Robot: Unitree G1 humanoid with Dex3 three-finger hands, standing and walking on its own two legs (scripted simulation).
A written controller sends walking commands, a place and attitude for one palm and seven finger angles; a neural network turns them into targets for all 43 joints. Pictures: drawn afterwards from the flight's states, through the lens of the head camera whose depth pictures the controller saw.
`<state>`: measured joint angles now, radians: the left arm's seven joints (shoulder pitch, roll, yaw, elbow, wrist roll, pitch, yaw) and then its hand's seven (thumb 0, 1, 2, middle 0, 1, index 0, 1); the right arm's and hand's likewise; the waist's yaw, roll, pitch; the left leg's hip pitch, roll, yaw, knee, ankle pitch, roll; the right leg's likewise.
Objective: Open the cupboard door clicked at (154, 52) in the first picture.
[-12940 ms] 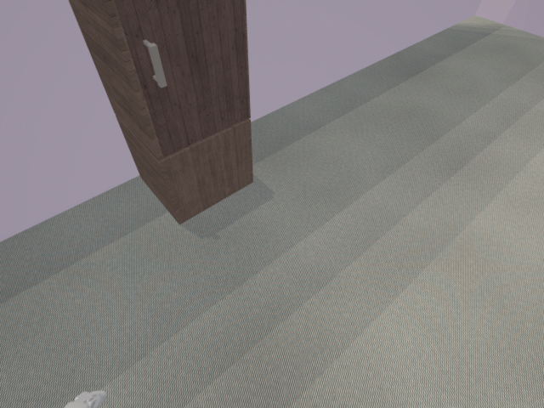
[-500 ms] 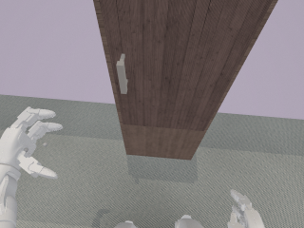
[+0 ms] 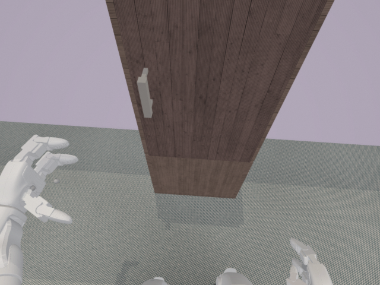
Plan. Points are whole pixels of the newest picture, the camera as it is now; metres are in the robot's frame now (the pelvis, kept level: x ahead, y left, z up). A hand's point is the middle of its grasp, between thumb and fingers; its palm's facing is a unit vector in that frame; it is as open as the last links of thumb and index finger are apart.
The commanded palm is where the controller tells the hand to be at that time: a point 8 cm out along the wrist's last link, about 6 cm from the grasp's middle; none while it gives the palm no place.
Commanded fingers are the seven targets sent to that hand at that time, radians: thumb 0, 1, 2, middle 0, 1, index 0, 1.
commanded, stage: move the hooked fingers beside the handle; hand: left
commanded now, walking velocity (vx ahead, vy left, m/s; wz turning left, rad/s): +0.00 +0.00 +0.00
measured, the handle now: (146, 93) +0.55 +0.15 +0.05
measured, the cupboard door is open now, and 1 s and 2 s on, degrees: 0 0 0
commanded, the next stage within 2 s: none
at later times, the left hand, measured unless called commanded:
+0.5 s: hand (78, 159) +0.34 +0.25 +0.07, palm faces -0.02 -1.00 -0.03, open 14.0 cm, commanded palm +0.32 +0.30 +0.07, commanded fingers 0.00 -0.50 0.30 -0.30 -1.20 -0.30 -1.20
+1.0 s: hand (97, 134) +0.40 +0.23 +0.06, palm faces -0.04 -1.00 -0.02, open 14.0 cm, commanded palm +0.39 +0.28 +0.06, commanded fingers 0.00 -0.50 0.30 -0.30 -1.20 -0.30 -1.20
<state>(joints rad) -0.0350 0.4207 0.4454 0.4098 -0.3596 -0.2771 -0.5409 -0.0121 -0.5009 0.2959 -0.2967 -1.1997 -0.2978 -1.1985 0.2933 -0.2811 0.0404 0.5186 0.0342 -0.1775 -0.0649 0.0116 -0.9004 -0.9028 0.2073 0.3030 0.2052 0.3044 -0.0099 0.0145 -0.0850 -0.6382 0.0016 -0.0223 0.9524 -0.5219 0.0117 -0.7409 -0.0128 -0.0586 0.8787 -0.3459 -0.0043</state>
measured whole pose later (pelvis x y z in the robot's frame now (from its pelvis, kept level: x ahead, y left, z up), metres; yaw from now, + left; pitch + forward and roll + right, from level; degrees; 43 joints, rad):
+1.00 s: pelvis -0.01 -0.01 -0.01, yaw -1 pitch +16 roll -1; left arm -0.51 0.46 0.41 0.84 -0.24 -0.33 -0.45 -0.01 -0.50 0.30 -0.30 -1.20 -0.30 -1.20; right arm 0.34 -0.29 0.03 0.57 0.03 -0.06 -0.06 0.01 -0.90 -0.90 0.21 0.30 0.21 0.30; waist -0.07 0.00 -0.09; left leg -0.74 0.01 0.00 0.97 -0.51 0.01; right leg -0.85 -0.01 -0.04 0.90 -0.33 -0.01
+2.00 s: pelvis +0.00 +0.00 -0.01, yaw -3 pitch +22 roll -2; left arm -0.82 0.56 0.47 1.11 -0.12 -0.38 -0.35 -0.01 -0.50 0.30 -0.30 -1.20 -0.31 -1.21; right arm 0.43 -0.28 0.04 0.57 -0.01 0.09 -0.01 0.00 -0.90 -0.90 0.21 0.30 0.21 0.30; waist -0.16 0.02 -0.09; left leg -0.87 0.03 0.01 1.02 -0.54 0.02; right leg -0.98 0.02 -0.03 0.92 -0.33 0.00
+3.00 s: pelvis +0.00 +0.00 -0.02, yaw -1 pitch +23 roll -2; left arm -0.89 0.51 0.38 1.14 -0.12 -0.40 -0.27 -0.01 -0.50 0.30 -0.30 -1.20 -0.29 -1.24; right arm 0.41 -0.28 0.04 0.60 -0.02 0.06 0.00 0.00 -0.90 -0.90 0.21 0.30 0.20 0.30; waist -0.16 0.02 -0.09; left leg -0.91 0.01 -0.03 1.06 -0.54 0.01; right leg -1.00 0.00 -0.06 0.95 -0.34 0.00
